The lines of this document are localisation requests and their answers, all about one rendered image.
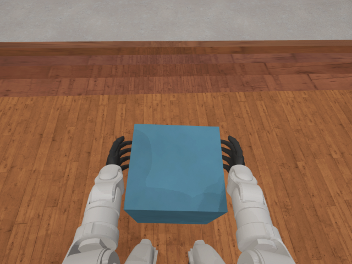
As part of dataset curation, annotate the right robot hand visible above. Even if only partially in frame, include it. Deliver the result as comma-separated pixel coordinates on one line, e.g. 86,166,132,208
221,135,245,172

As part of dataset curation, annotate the robot right forearm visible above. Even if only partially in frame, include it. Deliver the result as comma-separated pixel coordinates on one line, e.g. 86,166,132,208
227,164,293,260

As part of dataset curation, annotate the right robot upper arm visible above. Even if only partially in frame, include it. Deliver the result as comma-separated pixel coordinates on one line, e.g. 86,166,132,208
237,248,295,264

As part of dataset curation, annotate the robot right shin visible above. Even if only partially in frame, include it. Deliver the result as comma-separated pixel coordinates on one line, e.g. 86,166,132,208
193,240,205,247

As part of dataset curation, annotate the robot left forearm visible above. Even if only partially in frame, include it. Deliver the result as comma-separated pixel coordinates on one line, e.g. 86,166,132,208
62,164,125,264

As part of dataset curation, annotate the left robot upper arm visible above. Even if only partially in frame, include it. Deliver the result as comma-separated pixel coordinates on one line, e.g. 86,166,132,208
63,248,120,264

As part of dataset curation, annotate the robot left thigh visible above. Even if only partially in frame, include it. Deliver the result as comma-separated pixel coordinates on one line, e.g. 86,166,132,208
125,243,158,264

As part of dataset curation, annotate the left robot hand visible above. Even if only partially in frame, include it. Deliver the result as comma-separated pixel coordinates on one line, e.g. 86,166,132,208
106,136,132,171

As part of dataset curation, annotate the carton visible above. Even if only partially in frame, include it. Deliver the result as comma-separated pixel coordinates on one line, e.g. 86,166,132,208
123,124,228,224

